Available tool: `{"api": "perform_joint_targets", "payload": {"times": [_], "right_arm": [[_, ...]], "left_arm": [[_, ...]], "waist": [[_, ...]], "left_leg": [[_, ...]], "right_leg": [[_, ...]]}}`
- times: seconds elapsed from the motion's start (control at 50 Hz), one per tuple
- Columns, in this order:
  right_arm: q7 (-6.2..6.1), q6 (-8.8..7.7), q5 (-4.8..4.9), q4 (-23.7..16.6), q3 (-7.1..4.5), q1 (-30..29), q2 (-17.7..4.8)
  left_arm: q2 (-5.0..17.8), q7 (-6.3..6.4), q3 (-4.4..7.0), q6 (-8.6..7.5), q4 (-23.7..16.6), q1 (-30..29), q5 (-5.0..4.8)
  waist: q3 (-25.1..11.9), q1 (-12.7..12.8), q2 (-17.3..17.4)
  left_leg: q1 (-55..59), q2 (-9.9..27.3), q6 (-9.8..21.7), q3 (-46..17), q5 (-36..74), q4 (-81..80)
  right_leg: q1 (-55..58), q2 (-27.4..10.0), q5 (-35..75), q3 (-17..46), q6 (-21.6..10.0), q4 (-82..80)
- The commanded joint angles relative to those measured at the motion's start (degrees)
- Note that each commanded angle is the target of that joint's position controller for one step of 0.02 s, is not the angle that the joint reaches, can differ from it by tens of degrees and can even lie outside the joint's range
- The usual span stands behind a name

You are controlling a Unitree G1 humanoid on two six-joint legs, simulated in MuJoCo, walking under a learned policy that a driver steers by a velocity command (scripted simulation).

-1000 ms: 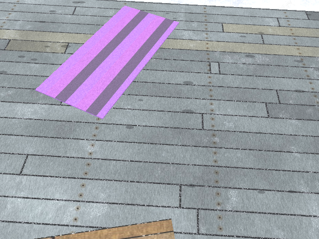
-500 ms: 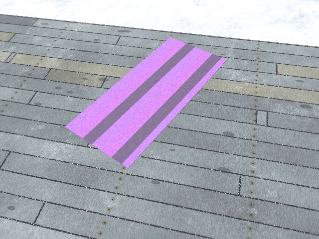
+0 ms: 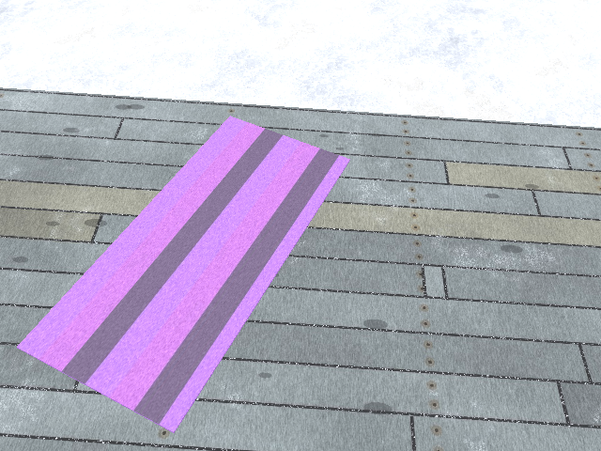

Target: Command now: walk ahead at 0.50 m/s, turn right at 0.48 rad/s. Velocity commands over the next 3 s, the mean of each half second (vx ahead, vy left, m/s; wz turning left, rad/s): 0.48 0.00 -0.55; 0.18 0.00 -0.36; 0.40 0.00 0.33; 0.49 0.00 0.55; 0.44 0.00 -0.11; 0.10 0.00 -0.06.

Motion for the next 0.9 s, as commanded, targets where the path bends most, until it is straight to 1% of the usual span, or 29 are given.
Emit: {"api": "perform_joint_targets", "payload": {"times": [0.02,0.1,0.14,0.22,0.24,0.28,0.3,0.32,0.34,0.36,0.38,0.4,0.42,0.44,0.46,0.48,0.5,0.52,0.56,0.62,0.68,0.72,0.76,0.8,0.82,0.84,0.86,0.88,0.9], "right_arm": [[-0.2,-1.61,0.44,-1.6,-1.43,2.2,-5.7],[-0.12,-1.37,0.1,0.0,-1.5,4.6,-5.5],[-0.22,-1.29,0.1,0.5,-1.7,5.6,-6.3],[-0.69,-0.45,0.0,2.1,-2.24,9.3,-8.0],[-0.83,-0.05,-0.06,2.4,-2.33,9.7,-8.4],[-1.14,0.76,-0.18,2.7,-2.7,9.5,-10.0],[-1.19,1.37,-0.2,2.8,-2.96,9.5,-11.0],[-1.11,1.99,-0.03,2.6,-3.1,9.1,-11.7],[-0.95,2.19,0.0,1.4,-2.92,8.2,-11.2],[-0.02,1.77,0.58,-2.7,-1.48,9.6,-4.3],[0.45,1.06,0.24,-5.4,-2.25,4.3,-7.9],[0.72,0.51,0.37,-6.8,-2.14,-0.9,-8.0],[0.55,-0.13,0.85,-6.4,-1.66,-0.4,-7.1],[0.19,0.11,0.5,-5.3,-1.78,0.9,-7.0],[0.05,1.16,-0.57,-5.1,-1.75,2.6,-6.9],[0.05,2.34,-1.15,-4.7,-1.79,4.1,-6.7],[0.12,3.28,-1.3,-4.9,-1.78,4.3,-6.3],[0.17,3.93,-1.12,-5.2,-1.64,4.3,-5.6],[0.19,4.56,-0.91,-6.3,-1.42,2.1,-5.2],[0.03,4.92,-0.72,-8.4,-1.15,-3.2,-5.6],[0.0,4.84,-0.27,-9.4,-0.7,-6.8,-5.8],[-0.1,4.63,-0.07,-9.7,-0.55,-8.3,-6.2],[-0.27,4.27,0.06,-9.5,-0.49,-8.2,-6.6],[-0.58,3.8,0.18,-8.6,-0.67,-5.3,-7.3],[-0.82,3.47,0.07,-7.7,-0.81,-2.6,-7.5],[-1.14,2.78,-0.29,-6.7,-0.85,0.9,-7.5],[-1.67,2.01,-0.75,-6.8,-1.23,4.2,-10.6],[-1.25,2.79,0.27,-7.5,-1.77,3.5,-13.5],[-0.44,3.53,1.22,-6.6,-1.65,4.7,-11.8]], "left_arm": [[0.6,-0.98,0.2,0.76,-3.4,0.2,0.41],[-0.1,-1.76,-0.39,0.74,-6.5,-7.7,0.29],[-0.6,-2.2,-0.95,0.57,-8.0,-11.8,0.39],[0.1,-2.7,-1.25,0.44,-10.8,-17.5,0.78],[0.4,-2.67,-1.15,0.42,-11.2,-17.7,0.9],[1.2,-2.21,-0.68,0.44,-11.0,-15.4,1.05],[2.0,-1.86,-0.16,0.24,-10.0,-11.4,1.03],[3.2,-1.31,0.65,-0.31,-8.0,-4.5,1.13],[6.4,-0.4,2.14,-0.77,-5.0,5.3,1.76],[13.5,0.48,3.93,-0.67,-5.2,6.2,1.69],[15.4,0.62,4.3,-0.01,-6.6,7.0,-0.12],[13.8,1.1,3.93,0.36,-5.6,5.3,-0.5],[10.5,1.47,3.09,0.08,-5.5,2.3,-0.98],[8.3,1.72,2.44,-0.37,-5.9,-0.7,-1.01],[6.7,1.89,1.88,-0.74,-6.3,-2.9,-1.52],[6.0,1.73,1.48,-1.21,-6.7,-3.6,-1.62],[6.3,1.51,1.44,-1.74,-6.5,-3.0,-1.72],[7.3,1.4,1.68,-1.97,-6.3,-2.3,-1.67],[8.4,1.51,1.97,-1.84,-6.2,-0.6,-1.41],[8.2,1.88,1.84,-0.95,-6.2,1.7,-1.41],[7.8,2.3,1.59,-0.36,-6.0,3.8,-1.2],[7.5,2.56,1.37,-0.08,-5.7,4.8,-0.82],[7.3,2.76,1.16,0.21,-5.6,4.7,-0.39],[7.5,2.99,1.06,0.38,-5.9,3.0,-0.29],[7.8,3.11,1.01,0.29,-6.0,1.8,-0.7],[7.6,3.14,0.79,-0.03,-6.2,0.3,-1.53],[5.2,3.03,-0.15,-0.65,-8.0,1.1,-1.91],[3.1,3.19,-0.21,-0.04,-6.7,9.8,-1.94],[6.0,3.31,0.19,0.89,-4.8,10.9,0.05]], "waist": [[0.1,0.6,6.8],[2.2,-0.6,6.5],[2.9,-1.5,6.7],[4.1,-3.2,6.5],[3.9,-3.0,6.7],[1.6,-1.5,8.1],[-1.0,0.3,8.5],[-5.1,3.3,7.6],[-10.8,7.8,3.8],[-15.3,5.0,-9.0],[-18.8,6.4,-5.9],[-10.9,6.0,-0.6],[-4.7,3.5,1.7],[-1.8,0.6,3.9],[-1.7,-1.6,3.6],[-2.8,-2.6,3.0],[-3.8,-3.0,3.0],[-4.3,-3.4,2.4],[-4.9,-2.6,1.3],[-4.8,-0.7,-0.6],[-4.8,1.3,-1.8],[-4.3,2.4,-2.0],[-3.7,2.6,-2.3],[-3.1,1.2,-2.5],[-3.0,-0.4,-2.2],[-3.9,-2.9,-0.5],[-9.3,-3.0,6.9],[-14.2,0.2,17.1],[-13.7,0.1,12.9]], "left_leg": [[4.0,15.9,5.2,-9.7,9.3,-12.8],[5.4,14.5,5.0,-3.1,13.2,-12.9],[6.0,14.4,4.6,-0.3,15.0,-12.5],[12.4,16.6,3.9,2.8,21.7,-9.9],[14.2,16.8,3.5,3.7,26.3,-8.0],[16.7,17.0,2.8,5.8,44.1,-0.3],[17.2,17.0,2.6,6.4,50.9,6.9],[15.0,16.5,2.1,7.1,50.2,17.7],[5.1,15.2,0.1,7.6,37.4,33.3],[-19.3,7.1,-3.3,6.9,-7.7,53.2],[-29.8,0.0,-4.5,-5.9,-20.8,62.9],[-35.0,3.8,-3.8,-9.8,-14.6,62.0],[-32.6,5.8,-3.7,-9.4,-10.0,57.0],[-28.4,7.1,-4.1,-9.6,-9.1,52.6],[-24.3,7.4,-4.9,-9.9,-9.5,50.1],[-21.3,7.2,-5.5,-9.9,-9.7,48.4],[-20.4,6.6,-6.1,-9.4,-9.8,47.1],[-20.2,6.0,-6.6,-9.0,-8.8,45.3],[-21.3,5.2,-7.0,-8.4,-5.7,41.8],[-23.0,4.3,-7.1,-8.6,-1.4,35.6],[-23.2,3.6,-6.1,-8.8,2.3,29.2],[-22.5,2.9,-5.2,-8.9,2.4,25.6],[-20.1,1.8,-3.9,-9.0,0.6,21.8],[-14.0,0.6,-2.3,-9.1,-1.3,15.9],[-9.3,0.0,-1.3,-8.8,0.9,10.6],[-1.9,1.1,-0.1,-9.6,10.7,2.9],[8.4,12.4,2.9,-20.3,34.4,3.1],[14.6,24.7,13.0,-34.3,51.8,4.0],[10.7,24.9,15.8,-39.5,33.5,1.3]], "right_leg": [[-8.2,-3.0,5.7,1.4,1.0,0.6],[-10.5,-2.8,13.2,-0.4,1.8,-9.7],[-8.4,-2.3,16.1,-2.6,1.3,-16.5],[-6.7,-0.9,12.2,-6.5,-1.4,-24.2],[-5.7,-0.1,9.8,-7.3,-2.4,-25.5],[-0.2,3.6,3.5,-9.7,-4.7,-26.9],[4.5,5.9,0.5,-10.3,-6.1,-27.9],[12.8,8.1,0.5,-10.0,-7.7,-31.0],[27.6,5.5,0.3,-3.8,-10.1,-35.0],[44.7,-12.0,-4.0,23.5,-16.6,-37.8],[48.0,-17.6,0.9,44.1,-20.9,-46.3],[44.0,-15.9,6.7,33.5,-19.1,-46.7],[35.4,-14.2,19.3,26.1,-17.2,-46.5],[29.1,-10.9,31.9,20.0,-14.8,-46.0],[24.9,-8.2,39.8,15.6,-13.7,-45.8],[22.8,-7.0,45.7,13.2,-13.0,-45.3],[22.1,-6.2,50.9,12.0,-12.8,-44.8],[21.3,-5.3,53.5,10.8,-12.6,-44.5],[21.1,-3.9,54.9,10.1,-11.6,-43.9],[22.2,-2.6,52.9,11.0,-9.6,-42.7],[25.5,-3.3,51.5,11.9,-8.0,-41.8],[27.6,-4.0,52.0,12.8,-7.6,-40.5],[28.7,-4.5,52.9,13.7,-7.2,-38.3],[27.5,-4.5,52.5,15.0,-6.1,-35.3],[26.5,-3.7,51.5,15.3,-5.0,-32.6],[24.0,-1.7,47.6,14.6,-3.2,-28.0],[19.1,2.2,30.2,12.2,-0.8,-18.7],[11.1,12.6,-17.9,6.2,0.4,-6.5],[7.3,11.2,-23.6,6.8,-0.1,-0.1]]}}
Next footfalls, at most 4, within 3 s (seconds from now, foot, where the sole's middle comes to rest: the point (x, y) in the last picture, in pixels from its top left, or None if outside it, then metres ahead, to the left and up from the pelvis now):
0.34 right None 0.30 -0.13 -0.78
0.86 left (329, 433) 0.53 -0.06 -0.78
1.26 right None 0.44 -0.24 -0.78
1.70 left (334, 331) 0.79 -0.08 -0.78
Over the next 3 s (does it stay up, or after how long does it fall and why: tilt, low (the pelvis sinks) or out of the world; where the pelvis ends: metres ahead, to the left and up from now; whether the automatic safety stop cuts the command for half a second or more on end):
stays up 1.13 -0.16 0.00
